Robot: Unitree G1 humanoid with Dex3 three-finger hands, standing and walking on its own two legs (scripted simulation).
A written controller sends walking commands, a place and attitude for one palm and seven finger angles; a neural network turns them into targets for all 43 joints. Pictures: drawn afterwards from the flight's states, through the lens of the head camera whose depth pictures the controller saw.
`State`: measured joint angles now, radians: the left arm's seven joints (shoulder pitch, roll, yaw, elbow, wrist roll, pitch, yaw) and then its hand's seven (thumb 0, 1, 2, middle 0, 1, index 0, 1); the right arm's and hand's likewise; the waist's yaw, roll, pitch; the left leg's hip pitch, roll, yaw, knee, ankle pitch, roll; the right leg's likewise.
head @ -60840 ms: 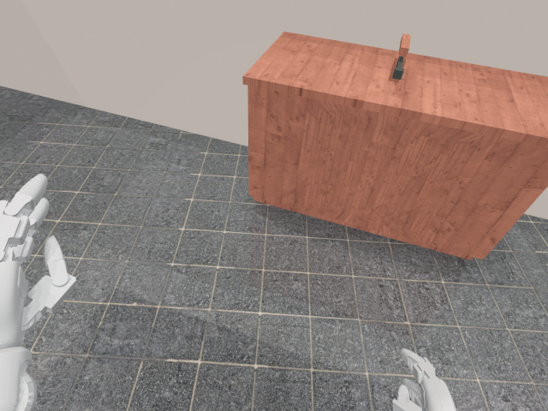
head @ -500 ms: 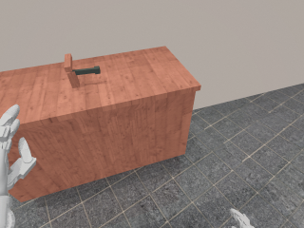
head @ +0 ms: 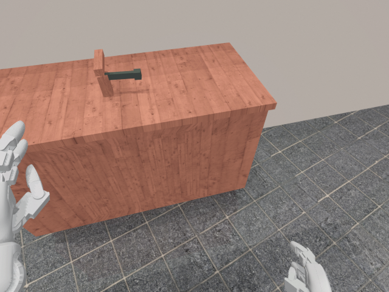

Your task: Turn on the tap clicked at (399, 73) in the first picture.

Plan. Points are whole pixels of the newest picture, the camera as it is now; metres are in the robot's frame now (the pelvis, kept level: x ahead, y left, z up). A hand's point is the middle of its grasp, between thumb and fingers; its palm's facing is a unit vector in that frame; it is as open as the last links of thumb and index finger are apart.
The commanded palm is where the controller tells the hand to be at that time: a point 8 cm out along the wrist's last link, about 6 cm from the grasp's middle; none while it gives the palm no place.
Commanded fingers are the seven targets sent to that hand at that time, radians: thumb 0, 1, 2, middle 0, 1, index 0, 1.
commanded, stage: stop stepping back and stand still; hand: left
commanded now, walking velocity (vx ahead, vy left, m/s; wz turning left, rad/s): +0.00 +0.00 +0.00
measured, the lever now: (137, 74) +0.79 +0.27 +0.02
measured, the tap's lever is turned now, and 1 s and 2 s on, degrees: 83 83 83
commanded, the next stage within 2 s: stand and check the lever's angle in 0.38 s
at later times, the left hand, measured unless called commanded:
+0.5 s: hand (44, 188) +0.23 +0.26 +0.15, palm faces +0.40 -0.84 -0.37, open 7.4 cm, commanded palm +0.18 +0.30 +0.18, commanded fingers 0.00 0.90 0.90 -0.20 -0.30 -0.20 -0.30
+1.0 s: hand (38, 191) +0.23 +0.27 +0.15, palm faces +0.40 -0.84 -0.37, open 7.4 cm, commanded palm +0.17 +0.31 +0.18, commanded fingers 0.00 0.90 0.90 -0.20 -0.30 -0.20 -0.30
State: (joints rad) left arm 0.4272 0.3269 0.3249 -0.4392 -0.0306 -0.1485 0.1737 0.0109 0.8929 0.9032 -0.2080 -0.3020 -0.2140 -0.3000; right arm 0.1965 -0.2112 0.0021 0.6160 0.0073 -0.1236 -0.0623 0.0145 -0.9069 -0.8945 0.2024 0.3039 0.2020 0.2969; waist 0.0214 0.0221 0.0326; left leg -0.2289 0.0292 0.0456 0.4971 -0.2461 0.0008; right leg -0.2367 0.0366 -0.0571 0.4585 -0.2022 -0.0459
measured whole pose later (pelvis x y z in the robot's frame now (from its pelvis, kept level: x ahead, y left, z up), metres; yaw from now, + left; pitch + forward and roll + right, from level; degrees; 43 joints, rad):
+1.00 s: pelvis +0.01 +0.03 +0.01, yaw -1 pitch +0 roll -1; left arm 0.46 0.33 0.31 -0.44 -0.04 -0.13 0.17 0.01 0.89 0.90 -0.21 -0.30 -0.21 -0.30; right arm 0.20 -0.21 0.01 0.61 0.00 -0.09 -0.08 0.02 -0.91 -0.89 0.20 0.30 0.20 0.30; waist 0.01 0.02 0.02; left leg -0.21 0.00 0.07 0.43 -0.23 0.04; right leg -0.21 0.01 -0.03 0.36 -0.16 0.00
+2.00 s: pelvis +0.02 +0.02 +0.01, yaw +0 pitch +0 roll -1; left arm 0.47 0.33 0.30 -0.44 -0.05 -0.13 0.16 0.01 0.89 0.90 -0.21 -0.30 -0.21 -0.30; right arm 0.19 -0.22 0.01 0.60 0.00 -0.08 -0.08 0.02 -0.91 -0.89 0.20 0.30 0.20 0.30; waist 0.01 0.03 0.01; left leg -0.20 0.01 0.06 0.43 -0.23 0.02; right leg -0.20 0.02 -0.04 0.37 -0.17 -0.02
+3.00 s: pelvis +0.01 +0.03 +0.01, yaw +0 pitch +0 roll -1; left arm 0.46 0.33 0.30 -0.44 -0.04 -0.13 0.16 0.01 0.89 0.90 -0.21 -0.30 -0.21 -0.30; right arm 0.19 -0.21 0.01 0.60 0.00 -0.08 -0.07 0.02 -0.91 -0.89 0.20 0.30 0.20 0.30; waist 0.02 0.01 0.01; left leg -0.20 0.00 0.06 0.43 -0.23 0.04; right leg -0.19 0.01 -0.03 0.36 -0.16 0.00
